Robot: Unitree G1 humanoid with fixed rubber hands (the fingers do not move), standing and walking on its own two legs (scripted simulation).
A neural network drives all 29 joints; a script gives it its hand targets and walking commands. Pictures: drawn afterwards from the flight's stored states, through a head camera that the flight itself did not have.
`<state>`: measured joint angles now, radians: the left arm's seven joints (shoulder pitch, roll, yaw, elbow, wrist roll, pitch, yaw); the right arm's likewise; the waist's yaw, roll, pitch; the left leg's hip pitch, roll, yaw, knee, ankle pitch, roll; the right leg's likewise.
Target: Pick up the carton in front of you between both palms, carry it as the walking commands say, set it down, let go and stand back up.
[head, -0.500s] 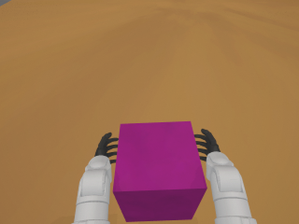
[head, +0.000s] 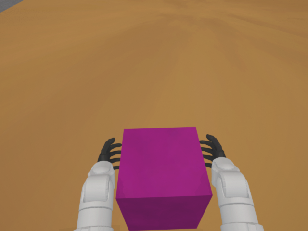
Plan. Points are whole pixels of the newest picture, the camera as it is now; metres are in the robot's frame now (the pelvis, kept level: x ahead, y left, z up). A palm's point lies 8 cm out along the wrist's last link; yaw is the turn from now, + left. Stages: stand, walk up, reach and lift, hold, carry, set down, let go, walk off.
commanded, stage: carry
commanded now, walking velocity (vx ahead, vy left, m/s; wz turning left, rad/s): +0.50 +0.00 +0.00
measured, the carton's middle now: (161, 180) +0.28 +0.00 -0.06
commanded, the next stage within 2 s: none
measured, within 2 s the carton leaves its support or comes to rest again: neither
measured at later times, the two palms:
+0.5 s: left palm (114, 128) +0.40 +0.14 +0.05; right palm (212, 120) +0.41 -0.15 +0.06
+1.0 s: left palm (127, 88) +0.61 +0.12 +0.04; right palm (204, 87) +0.60 -0.17 +0.04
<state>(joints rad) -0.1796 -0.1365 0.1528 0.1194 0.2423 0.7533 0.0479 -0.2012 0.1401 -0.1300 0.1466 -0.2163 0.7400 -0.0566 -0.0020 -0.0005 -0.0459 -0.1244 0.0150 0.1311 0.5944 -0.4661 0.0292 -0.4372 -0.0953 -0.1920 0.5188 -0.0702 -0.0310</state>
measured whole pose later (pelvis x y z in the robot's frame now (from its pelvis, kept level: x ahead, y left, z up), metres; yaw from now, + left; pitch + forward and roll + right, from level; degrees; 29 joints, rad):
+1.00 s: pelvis +0.32 -0.02 +0.01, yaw -1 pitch +3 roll -1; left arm -0.16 -0.13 0.11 0.05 0.22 0.74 0.06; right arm -0.17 0.13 -0.10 0.04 -0.19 0.73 -0.07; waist -0.01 0.03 -0.01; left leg -0.18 0.08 0.12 0.50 -0.41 -0.05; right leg -0.35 -0.03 -0.21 0.43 -0.14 -0.05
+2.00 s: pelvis +0.33 +0.01 +0.01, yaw -1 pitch +1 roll -1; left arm -0.19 -0.14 0.16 0.14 0.24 0.75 0.05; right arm -0.19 0.14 -0.13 0.17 -0.22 0.73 -0.05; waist 0.00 0.00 -0.08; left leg -0.15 0.04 0.16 0.53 -0.40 0.01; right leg -0.34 -0.09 -0.20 0.53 -0.21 0.00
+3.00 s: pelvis +0.30 +0.02 +0.01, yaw -1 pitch +1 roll -1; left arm -0.18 -0.14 0.16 0.13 0.24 0.74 0.05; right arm -0.21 0.14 -0.13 0.17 -0.22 0.74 -0.05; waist 0.00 -0.01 -0.07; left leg -0.21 0.03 0.16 0.56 -0.37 0.04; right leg -0.38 -0.11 -0.19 0.50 -0.13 0.00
